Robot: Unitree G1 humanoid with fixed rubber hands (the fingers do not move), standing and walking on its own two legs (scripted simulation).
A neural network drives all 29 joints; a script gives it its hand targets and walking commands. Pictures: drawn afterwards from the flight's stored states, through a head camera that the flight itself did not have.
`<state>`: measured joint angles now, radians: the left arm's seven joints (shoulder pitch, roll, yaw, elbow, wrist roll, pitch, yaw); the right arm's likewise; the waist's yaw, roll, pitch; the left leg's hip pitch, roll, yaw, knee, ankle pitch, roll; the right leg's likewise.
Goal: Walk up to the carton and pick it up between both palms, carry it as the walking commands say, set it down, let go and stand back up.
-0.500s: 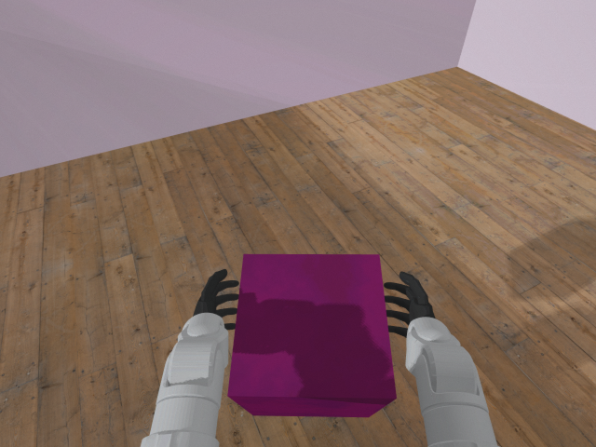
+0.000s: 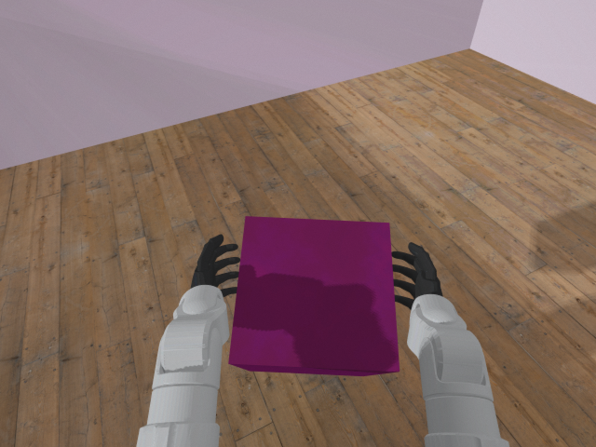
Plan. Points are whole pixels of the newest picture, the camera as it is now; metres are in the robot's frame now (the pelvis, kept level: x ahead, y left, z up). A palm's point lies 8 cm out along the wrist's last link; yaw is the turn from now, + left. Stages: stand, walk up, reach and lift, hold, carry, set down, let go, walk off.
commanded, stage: carry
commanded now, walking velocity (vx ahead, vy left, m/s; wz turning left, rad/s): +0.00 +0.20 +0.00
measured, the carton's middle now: (311, 305) +0.35 +0.00 -0.05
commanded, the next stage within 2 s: none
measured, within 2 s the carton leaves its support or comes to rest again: neither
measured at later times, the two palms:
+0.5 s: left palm (154, 317) +0.25 +0.18 +0.10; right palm (396, 303) +0.27 -0.10 +0.10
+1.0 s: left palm (205, 293) +0.29 +0.13 +0.09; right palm (430, 291) +0.29 -0.15 +0.08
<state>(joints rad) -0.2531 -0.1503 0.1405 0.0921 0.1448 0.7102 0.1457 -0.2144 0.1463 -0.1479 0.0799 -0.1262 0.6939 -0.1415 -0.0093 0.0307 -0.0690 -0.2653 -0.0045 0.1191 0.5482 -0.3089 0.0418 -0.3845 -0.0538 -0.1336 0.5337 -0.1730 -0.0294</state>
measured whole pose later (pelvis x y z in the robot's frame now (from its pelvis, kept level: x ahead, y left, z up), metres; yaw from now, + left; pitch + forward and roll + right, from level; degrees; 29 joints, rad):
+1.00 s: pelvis -0.01 -0.01 +0.00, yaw +2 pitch +2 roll +0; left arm -0.33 -0.17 0.16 0.09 0.20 0.96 0.16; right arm -0.30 0.16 -0.16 0.05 -0.20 0.94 -0.16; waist 0.00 0.04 -0.14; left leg -0.30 0.01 0.08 0.55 -0.29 0.02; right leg -0.39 -0.06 -0.19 0.51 -0.16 -0.05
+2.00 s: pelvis +0.02 +0.00 +0.00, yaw +0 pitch +2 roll +0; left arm -0.24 -0.15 0.16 0.30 0.23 0.68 0.09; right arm -0.22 0.14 -0.18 0.26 -0.22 0.67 -0.08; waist 0.00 0.04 -0.17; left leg -0.24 0.01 0.11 0.53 -0.32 0.03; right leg -0.36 -0.05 -0.16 0.52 -0.20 -0.03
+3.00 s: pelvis +0.01 +0.00 +0.01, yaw +8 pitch -7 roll +0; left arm -0.50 -0.24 0.47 0.63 0.42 0.57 0.03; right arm -0.43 0.16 -0.44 0.51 -0.43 0.64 0.00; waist -0.11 0.05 -0.03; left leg -0.07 -0.07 -0.05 0.47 -0.27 0.05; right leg -0.15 0.05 0.06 0.46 -0.20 -0.02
